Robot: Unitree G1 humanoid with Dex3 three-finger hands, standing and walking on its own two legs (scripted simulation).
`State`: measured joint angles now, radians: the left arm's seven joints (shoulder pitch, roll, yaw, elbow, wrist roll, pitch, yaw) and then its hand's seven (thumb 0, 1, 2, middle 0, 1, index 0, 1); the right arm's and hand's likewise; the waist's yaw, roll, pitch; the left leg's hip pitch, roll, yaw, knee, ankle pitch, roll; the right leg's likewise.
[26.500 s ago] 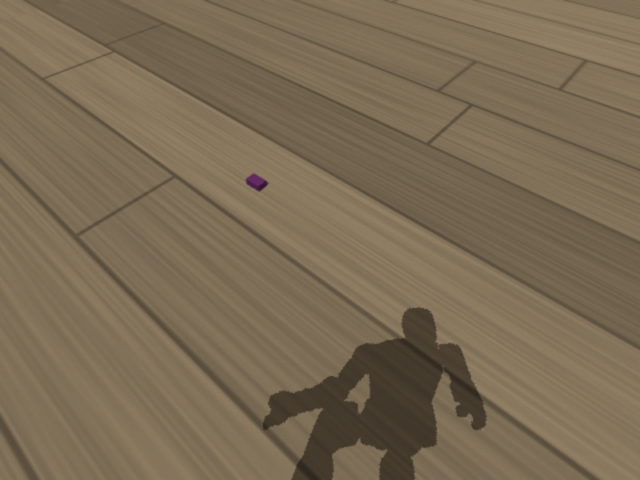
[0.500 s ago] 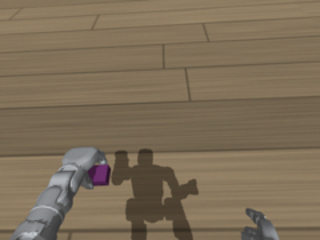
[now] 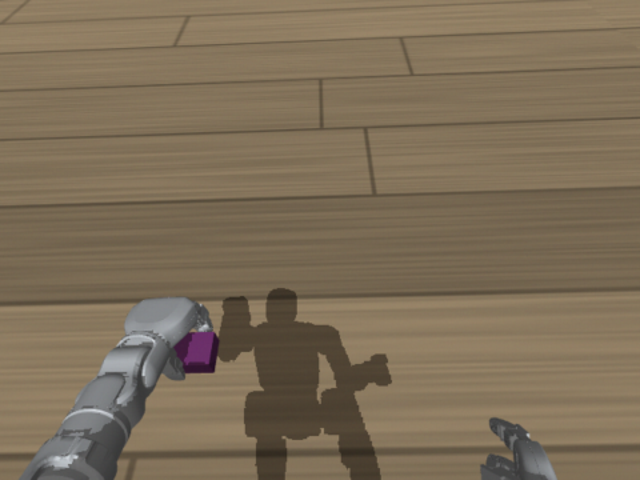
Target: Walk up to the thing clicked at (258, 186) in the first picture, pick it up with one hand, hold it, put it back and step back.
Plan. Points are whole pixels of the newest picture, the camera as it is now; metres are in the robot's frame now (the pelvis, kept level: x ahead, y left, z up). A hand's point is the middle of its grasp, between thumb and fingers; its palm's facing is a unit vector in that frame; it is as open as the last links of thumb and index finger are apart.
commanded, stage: crouch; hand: left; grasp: from above
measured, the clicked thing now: (187, 352) +0.31 +0.22 -0.09
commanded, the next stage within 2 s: lower in 1.84 s
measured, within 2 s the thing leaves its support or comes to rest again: neither
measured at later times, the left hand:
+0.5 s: hand (213, 357) +0.38 +0.23 -0.28, palm faces -0.40 +0.05 -0.91, open 7.9 cm
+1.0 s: hand (234, 369) +0.43 +0.24 -0.48, palm faces -0.43 +0.01 -0.90, open 7.8 cm
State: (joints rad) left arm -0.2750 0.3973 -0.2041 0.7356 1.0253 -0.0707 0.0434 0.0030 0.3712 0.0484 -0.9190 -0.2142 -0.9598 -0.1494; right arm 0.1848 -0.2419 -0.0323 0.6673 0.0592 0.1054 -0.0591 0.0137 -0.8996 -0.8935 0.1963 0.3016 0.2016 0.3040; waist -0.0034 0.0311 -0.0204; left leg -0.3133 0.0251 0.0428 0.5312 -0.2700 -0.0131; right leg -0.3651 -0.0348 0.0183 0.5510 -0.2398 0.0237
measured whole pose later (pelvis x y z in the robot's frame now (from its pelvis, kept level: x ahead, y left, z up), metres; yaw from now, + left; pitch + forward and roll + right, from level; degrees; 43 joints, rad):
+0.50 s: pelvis -0.05 +0.01 -0.18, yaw +1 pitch +30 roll -2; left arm -0.77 0.46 -0.09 1.24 1.17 -0.06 0.34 0.00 0.33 0.15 -0.91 -0.23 -0.94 -0.19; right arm 0.27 -0.26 -0.07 0.73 -0.03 0.03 -0.02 0.01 -0.90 -0.90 0.20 0.30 0.20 0.30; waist -0.16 0.04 -0.19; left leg -1.47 0.03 -0.02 1.53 -0.59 0.00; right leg -1.48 -0.03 0.01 1.48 -0.52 0.04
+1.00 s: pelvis -0.07 +0.01 -0.34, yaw +0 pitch +39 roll -5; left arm -1.02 0.63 0.02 1.37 1.25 -0.13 0.32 0.00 0.39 0.04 -0.90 -0.22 -0.95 -0.15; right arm 0.18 -0.25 0.00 0.71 -0.10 -0.04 0.08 0.01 -0.90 -0.90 0.20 0.30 0.20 0.30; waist -0.25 0.03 -0.13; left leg -2.06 0.01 -0.08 2.08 -0.69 -0.01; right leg -2.05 -0.04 -0.01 2.00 -0.63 0.04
